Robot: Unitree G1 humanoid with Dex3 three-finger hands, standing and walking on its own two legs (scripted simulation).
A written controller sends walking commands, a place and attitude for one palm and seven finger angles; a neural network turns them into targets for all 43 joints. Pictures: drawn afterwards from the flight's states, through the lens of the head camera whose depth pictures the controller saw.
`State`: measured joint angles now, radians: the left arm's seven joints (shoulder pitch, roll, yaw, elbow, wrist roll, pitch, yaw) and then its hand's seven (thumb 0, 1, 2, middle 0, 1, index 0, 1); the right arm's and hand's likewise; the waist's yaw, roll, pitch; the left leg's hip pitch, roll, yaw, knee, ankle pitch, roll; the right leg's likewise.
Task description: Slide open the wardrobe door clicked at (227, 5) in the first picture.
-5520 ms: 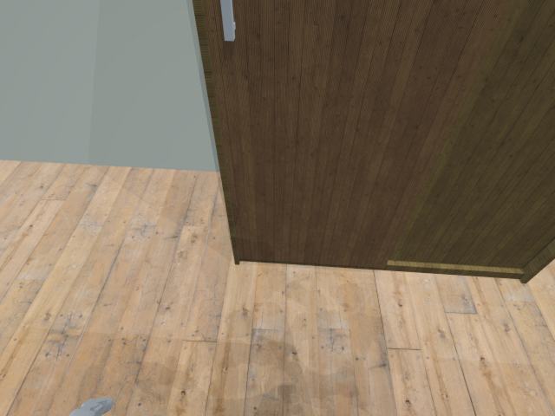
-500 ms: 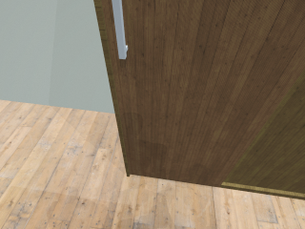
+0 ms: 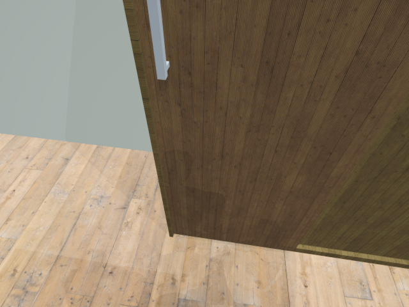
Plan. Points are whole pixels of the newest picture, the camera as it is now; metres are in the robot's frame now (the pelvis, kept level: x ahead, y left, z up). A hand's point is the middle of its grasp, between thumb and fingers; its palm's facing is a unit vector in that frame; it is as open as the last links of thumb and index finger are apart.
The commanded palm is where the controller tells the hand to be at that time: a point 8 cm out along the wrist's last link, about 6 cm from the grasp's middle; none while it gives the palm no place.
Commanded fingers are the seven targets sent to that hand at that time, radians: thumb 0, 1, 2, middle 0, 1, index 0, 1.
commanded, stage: look again from close up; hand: left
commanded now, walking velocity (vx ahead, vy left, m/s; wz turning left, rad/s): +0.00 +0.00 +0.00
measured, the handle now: (160, 32) +0.56 +0.13 +0.28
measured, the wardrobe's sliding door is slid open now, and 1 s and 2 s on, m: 0.00 0.00 0.00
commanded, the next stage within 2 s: shuffle to correct the standing spot in 0.62 s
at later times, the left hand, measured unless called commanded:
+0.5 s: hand out of the picture +0.00 +0.16 -0.18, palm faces +0.05 -0.98 -0.18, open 7.4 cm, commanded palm none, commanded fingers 0.00 0.90 0.90 -0.20 -0.30 -0.20 -0.30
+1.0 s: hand out of the picture +0.03 +0.17 -0.18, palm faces +0.04 -0.99 -0.14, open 7.4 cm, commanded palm none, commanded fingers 0.00 0.90 0.90 -0.20 -0.30 -0.20 -0.30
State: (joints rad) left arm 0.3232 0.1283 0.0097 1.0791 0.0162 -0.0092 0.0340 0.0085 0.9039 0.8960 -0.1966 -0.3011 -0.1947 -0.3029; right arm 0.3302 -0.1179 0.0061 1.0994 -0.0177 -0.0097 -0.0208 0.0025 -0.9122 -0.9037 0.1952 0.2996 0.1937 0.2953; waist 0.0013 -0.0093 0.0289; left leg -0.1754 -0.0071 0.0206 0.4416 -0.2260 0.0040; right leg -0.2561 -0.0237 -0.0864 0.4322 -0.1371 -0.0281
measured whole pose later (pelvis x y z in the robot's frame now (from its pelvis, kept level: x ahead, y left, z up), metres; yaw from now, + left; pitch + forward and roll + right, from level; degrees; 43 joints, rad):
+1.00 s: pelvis +0.04 +0.01 +0.00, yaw -3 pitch -1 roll +0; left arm 0.36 0.13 0.04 1.07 0.02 0.01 0.02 0.01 0.90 0.90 -0.20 -0.30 -0.20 -0.30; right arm 0.36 -0.12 0.00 1.09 -0.03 -0.01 -0.02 0.00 -0.91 -0.90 0.19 0.30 0.19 0.30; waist 0.02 -0.03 0.00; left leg -0.17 0.01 0.06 0.51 -0.32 0.01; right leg -0.27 0.00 -0.05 0.50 -0.22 -0.03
